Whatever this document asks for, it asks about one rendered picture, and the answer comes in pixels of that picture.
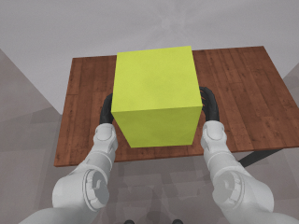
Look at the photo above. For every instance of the robot right upper arm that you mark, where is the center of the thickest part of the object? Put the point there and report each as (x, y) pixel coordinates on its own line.
(245, 200)

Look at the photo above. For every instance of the right robot hand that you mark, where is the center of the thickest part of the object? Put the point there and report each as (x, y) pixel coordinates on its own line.
(210, 109)

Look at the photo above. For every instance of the left robot forearm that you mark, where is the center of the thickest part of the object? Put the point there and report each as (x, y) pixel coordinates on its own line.
(102, 155)

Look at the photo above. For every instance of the left robot hand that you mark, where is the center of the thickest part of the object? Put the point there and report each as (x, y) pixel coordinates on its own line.
(106, 115)

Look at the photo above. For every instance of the right robot forearm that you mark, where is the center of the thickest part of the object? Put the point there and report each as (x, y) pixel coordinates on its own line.
(217, 155)

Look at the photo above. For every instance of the robot left upper arm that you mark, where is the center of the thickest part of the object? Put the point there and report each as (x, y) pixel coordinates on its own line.
(76, 198)

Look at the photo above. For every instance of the table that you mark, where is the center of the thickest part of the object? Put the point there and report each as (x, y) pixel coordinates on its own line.
(255, 107)

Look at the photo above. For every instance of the carton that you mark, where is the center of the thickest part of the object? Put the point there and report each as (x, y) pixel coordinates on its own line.
(156, 99)

